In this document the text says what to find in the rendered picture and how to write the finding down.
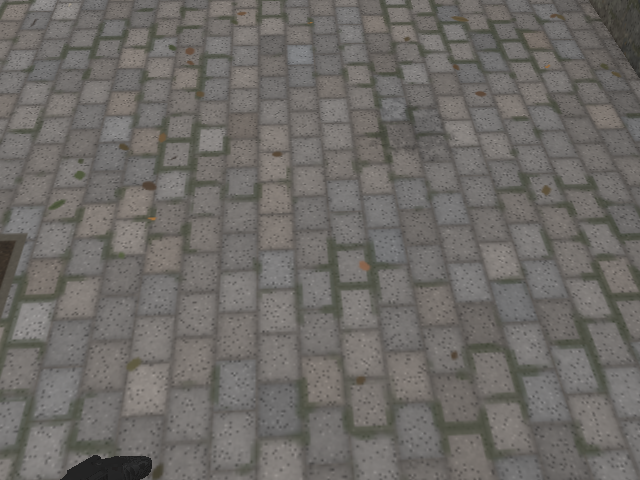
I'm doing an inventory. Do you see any robot left hand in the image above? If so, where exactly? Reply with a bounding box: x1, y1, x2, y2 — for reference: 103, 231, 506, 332
60, 455, 152, 480

